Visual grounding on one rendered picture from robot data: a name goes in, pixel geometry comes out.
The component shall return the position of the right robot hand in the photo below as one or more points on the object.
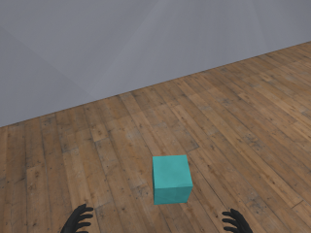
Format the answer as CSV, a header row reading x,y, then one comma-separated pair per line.
x,y
240,222

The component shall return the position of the carton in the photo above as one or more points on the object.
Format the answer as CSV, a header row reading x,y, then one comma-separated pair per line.
x,y
171,177

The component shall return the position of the left robot hand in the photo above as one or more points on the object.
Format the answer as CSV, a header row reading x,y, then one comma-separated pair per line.
x,y
72,224

